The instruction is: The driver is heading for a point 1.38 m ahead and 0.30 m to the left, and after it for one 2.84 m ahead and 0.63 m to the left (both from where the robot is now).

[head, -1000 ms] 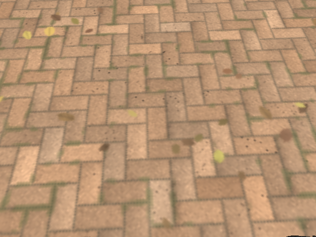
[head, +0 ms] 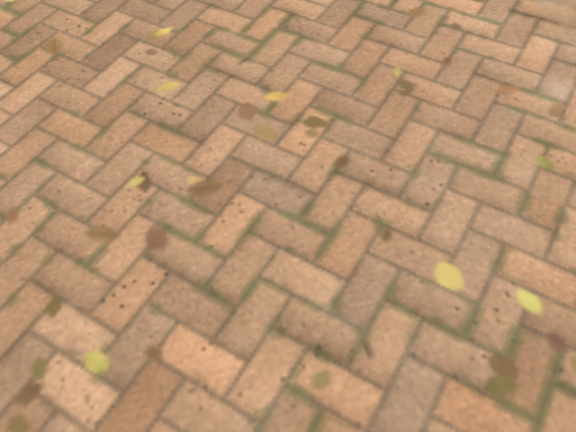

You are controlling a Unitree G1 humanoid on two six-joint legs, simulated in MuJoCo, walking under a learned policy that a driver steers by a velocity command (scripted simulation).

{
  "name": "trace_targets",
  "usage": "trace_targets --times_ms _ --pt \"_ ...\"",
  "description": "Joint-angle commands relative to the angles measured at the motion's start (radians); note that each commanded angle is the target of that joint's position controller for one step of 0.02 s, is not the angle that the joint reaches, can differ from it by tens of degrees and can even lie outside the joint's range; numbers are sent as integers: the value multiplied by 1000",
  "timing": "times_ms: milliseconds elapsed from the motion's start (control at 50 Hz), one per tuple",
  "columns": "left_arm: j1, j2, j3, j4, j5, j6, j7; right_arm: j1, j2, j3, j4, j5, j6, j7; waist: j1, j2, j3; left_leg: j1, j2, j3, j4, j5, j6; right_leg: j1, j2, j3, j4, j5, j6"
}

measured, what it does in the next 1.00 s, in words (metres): walks ahead: right foot, then left foot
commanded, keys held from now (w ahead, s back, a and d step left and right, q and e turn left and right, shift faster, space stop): shift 0.72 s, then w+shift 0.28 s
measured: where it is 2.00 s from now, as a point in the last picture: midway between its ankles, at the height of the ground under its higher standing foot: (309, 268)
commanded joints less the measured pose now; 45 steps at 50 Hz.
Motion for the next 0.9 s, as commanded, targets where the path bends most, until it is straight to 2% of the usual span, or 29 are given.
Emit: trace_targets --times_ms 20,40,60,80,100,120,140,180,220,280,320,360,400,420,440,460,480,500,560,720,740,760,780,800,820,840,860,900 --pt "131 146 58 -27 6 -9 10 18 -113 -28 -28 23 -24 15 65 24 -196 -26 130 -55 146 273 85 332 42 21 -307 317 -91" --pt "175 268 80 -41 11 -20 29 19 -34 6 -70 -46 -28 23 41 -306 -233 -343 10 4 474 -342 -17 557 -248 390 -271 813 -197" --pt "124 272 70 -68 46 -44 25 -21 -74 -6 -84 -43 -25 11 69 -291 -296 -443 -54 -146 687 -456 -50 444 -378 499 -270 838 -399" --pt "115 215 54 -58 51 -63 14 -73 -128 -19 -78 -15 -15 0 105 -180 -277 -434 -36 -203 758 -390 -39 397 -309 397 -294 729 -387" --pt "73 183 41 -35 40 -75 15 -73 -119 -18 -75 -4 -10 -8 72 -169 -219 -442 -28 -218 735 -310 -23 352 -240 320 -304 610 -326" --pt "28 153 31 -31 26 -77 20 -52 -116 -19 -52 -13 -5 -19 52 -131 -200 -436 -17 -229 707 -237 -23 336 -197 283 -309 523 -279" --pt "-11 137 20 -29 17 -77 24 -31 -122 -21 -44 -21 2 -22 30 -146 -183 -399 -27 -221 710 -172 -31 290 -178 252 -315 559 -268" --pt "-40 106 3 -23 29 -82 32 19 -113 -19 -23 -17 7 -20 3 -148 -200 -321 -45 -219 707 -94 -42 253 -155 211 -329 590 -269" --pt "-53 86 -6 -10 32 -87 33 26 -89 -9 -18 -13 11 -20 1 -141 -190 -287 -43 -224 590 -69 -48 254 -139 194 -337 542 -264" --pt "-55 92 -5 16 33 -84 32 -9 -62 8 -29 -19 15 -18 23 -148 -161 -207 -40 -224 390 -89 -46 233 -136 209 -342 430 -267" --pt "-47 101 -4 37 36 -81 25 -14 -71 10 -31 -18 16 -17 37 -156 -139 -156 -47 -215 307 -128 -39 205 -144 237 -342 365 -282" --pt "-50 89 -11 58 32 -80 18 -4 -73 11 -26 -16 14 -15 36 -150 -122 -111 -54 -212 218 -125 -27 184 -144 268 -335 317 -283" --pt "-71 57 -26 80 21 -81 15 42 -48 21 -6 -25 3 -10 -9 -115 -118 15 -65 -198 -7 57 -4 141 -110 258 -308 262 -240" --pt "-37 35 -33 100 24 -87 15 57 -63 23 0 -40 -3 -8 -9 -72 -131 101 -40 -237 -67 208 11 112 -74 245 -296 204 -190" --pt "2 27 -35 111 43 -94 13 62 -122 16 -9 -46 -8 -11 29 27 -148 155 42 -315 -50 407 40 83 -6 196 -243 101 -136" --pt "48 21 -31 124 43 -95 12 19 -140 10 4 -33 -11 -7 83 150 -146 62 51 -305 -24 269 88 135 53 127 -272 46 -94" --pt "-15 55 -28 131 48 -91 16 -10 -85 20 -10 -27 -17 1 37 115 -121 -10 22 -298 -48 128 91 190 59 119 -256 70 -71" --pt "-54 64 -21 128 40 -86 20 -7 -69 27 -2 -33 -23 3 24 98 -108 -31 7 -285 -55 85 74 200 59 115 -240 95 -72" --pt "-43 42 -20 149 34 -68 28 13 -63 35 15 -33 -43 0 20 79 -105 -23 -13 -260 -44 112 49 210 47 129 -239 175 -90" --pt "-9 31 -13 242 27 -67 37 33 -60 45 51 -28 -41 -13 13 2 -95 4 -29 -245 -35 142 56 223 46 127 -246 245 -73" --pt "27 38 -8 265 19 -64 40 70 -79 38 68 -21 -37 -14 10 12 -134 22 -44 -237 -42 -66 74 222 83 85 -214 35 -82" --pt "40 49 -1 272 10 -66 38 99 -104 28 80 -8 -32 -15 4 34 -96 1 -27 -283 -72 -363 111 147 107 62 -177 -229 -92" --pt "6 54 2 252 4 -78 33 138 -120 23 86 3 -33 -19 -15 65 -19 -5 38 -395 -140 -591 163 6 103 59 -120 -356 -100" --pt "-40 28 -4 222 -11 -102 25 182 -154 14 98 13 -44 -21 -25 145 42 18 163 -575 -259 -733 233 -105 100 12 -17 -297 -98" --pt "-92 6 -11 196 -24 -127 16 174 -183 3 100 17 -58 -25 -26 202 105 1 270 -725 -354 -713 292 -160 67 8 75 -162 -102" --pt "-121 36 -2 187 -23 -144 10 181 -173 2 98 5 -73 -27 -37 180 113 30 307 -763 -385 -612 309 -233 20 57 166 -176 -110" --pt "-116 44 1 187 -23 -158 4 167 -153 6 86 -3 -87 -26 -27 148 87 94 306 -751 -380 -532 299 -293 -7 75 222 -181 -118" --pt "-81 23 -9 197 -24 -176 -8 124 -139 8 63 14 -94 -14 -2 120 29 120 238 -594 -359 -381 245 -237 -29 53 101 -148 -125"
Keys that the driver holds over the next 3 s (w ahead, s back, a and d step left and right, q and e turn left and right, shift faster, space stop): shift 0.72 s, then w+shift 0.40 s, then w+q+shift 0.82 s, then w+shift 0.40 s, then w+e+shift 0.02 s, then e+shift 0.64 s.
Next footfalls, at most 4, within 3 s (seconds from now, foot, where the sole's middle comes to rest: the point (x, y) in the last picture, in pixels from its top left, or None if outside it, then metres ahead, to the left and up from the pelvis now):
0.02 right None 0.05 -0.13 -0.77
0.42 left None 0.07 0.11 -0.77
1.02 right None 0.14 -0.18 -0.77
1.48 left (311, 364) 0.57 -0.01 -0.77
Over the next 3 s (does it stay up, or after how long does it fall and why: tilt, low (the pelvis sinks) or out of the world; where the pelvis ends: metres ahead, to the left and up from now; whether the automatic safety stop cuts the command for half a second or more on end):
stays up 1.43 0.50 0.00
